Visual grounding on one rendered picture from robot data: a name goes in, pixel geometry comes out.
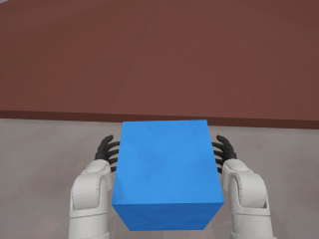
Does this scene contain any robot right forearm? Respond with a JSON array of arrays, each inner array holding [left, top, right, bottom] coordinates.
[[221, 158, 277, 239]]

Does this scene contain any robot right hand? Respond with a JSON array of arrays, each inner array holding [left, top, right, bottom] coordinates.
[[211, 135, 237, 174]]

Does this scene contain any robot left forearm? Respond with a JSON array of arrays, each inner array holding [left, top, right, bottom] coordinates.
[[68, 159, 113, 239]]

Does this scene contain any robot left hand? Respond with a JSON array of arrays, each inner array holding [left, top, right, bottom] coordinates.
[[95, 134, 121, 172]]

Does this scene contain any carton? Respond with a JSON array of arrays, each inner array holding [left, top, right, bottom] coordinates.
[[111, 119, 224, 231]]

